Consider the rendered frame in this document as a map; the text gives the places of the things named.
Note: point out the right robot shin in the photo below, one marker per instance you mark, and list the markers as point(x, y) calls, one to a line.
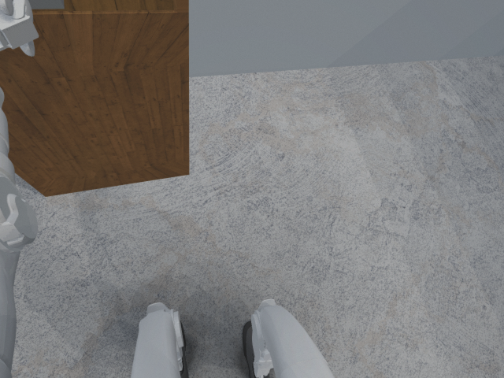
point(262, 360)

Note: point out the robot left thigh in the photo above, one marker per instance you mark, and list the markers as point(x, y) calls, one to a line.
point(160, 338)

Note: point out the robot left upper arm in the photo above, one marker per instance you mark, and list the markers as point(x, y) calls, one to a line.
point(18, 227)

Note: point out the left robot forearm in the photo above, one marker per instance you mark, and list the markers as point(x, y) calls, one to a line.
point(6, 166)

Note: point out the cabinet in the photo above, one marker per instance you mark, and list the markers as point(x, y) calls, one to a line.
point(104, 102)

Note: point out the robot left hand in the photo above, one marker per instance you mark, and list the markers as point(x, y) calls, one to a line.
point(16, 26)

